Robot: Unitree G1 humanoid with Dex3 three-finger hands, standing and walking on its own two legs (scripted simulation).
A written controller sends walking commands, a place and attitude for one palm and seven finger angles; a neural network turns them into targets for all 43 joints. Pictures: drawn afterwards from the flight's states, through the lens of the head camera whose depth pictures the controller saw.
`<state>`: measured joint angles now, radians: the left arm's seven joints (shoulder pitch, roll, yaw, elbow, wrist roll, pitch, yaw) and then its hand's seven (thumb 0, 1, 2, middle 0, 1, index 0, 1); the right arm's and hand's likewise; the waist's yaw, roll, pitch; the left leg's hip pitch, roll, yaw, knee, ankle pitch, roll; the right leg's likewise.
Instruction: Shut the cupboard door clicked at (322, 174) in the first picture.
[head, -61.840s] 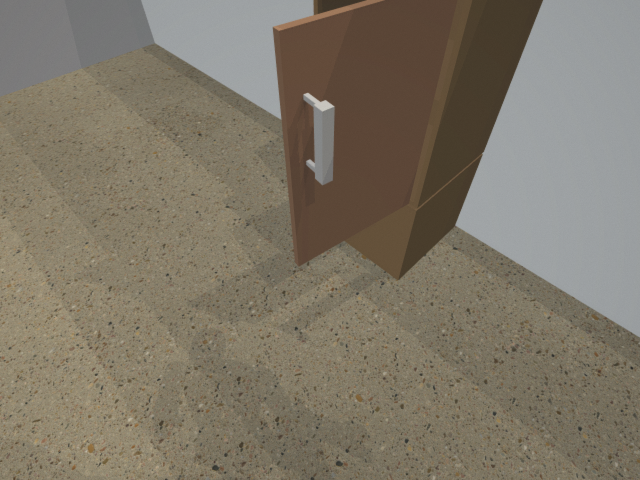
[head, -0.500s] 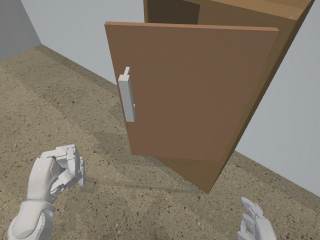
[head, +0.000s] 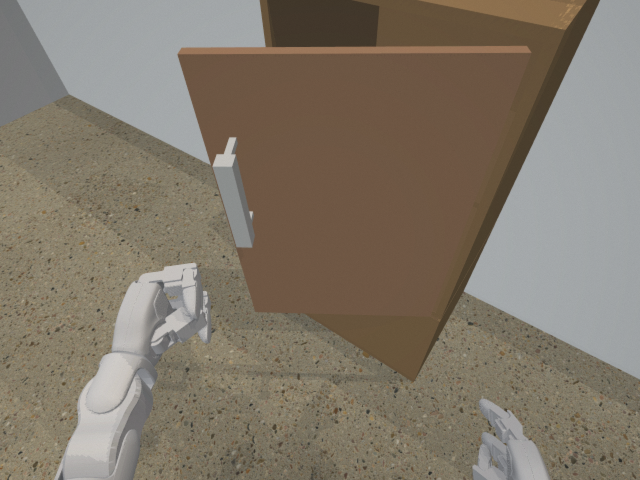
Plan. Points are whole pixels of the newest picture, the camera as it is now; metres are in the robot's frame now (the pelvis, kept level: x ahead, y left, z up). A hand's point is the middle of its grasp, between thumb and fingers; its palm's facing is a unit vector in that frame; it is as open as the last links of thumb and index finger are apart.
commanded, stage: bring the fist close to the handle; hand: left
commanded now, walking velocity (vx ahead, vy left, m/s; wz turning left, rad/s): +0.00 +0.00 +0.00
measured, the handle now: (239, 194) +0.49 +0.15 +0.09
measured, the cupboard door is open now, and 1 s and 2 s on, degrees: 33 33 24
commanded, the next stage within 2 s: push the door shut along its arc in 1.02 s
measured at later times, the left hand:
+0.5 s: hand (241, 258) +0.36 +0.12 +0.10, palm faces +0.00 -1.00 -0.03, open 3.1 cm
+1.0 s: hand (243, 261) +0.36 +0.12 +0.09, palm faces +0.05 -1.00 -0.03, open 3.1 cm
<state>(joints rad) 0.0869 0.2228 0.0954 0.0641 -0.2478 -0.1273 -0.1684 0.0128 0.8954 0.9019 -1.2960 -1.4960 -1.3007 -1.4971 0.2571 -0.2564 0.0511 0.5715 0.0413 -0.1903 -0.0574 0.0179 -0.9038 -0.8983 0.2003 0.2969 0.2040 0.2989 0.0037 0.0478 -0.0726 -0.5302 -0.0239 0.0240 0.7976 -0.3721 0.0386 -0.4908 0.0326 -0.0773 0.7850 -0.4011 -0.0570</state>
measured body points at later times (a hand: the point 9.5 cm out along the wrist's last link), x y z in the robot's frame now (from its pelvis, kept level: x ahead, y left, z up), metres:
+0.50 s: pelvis +0.01 +0.00 +0.00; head +0.03 -0.02 +0.45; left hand +0.35 +0.18 +0.10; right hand +0.16 -0.23 -0.10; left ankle +0.02 +0.09 -0.71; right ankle +0.00 -0.08 -0.71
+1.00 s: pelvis +0.00 -0.01 +0.01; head +0.02 -0.03 +0.46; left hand +0.35 +0.18 +0.09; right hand +0.12 -0.26 -0.10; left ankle +0.02 +0.09 -0.71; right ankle +0.00 -0.08 -0.71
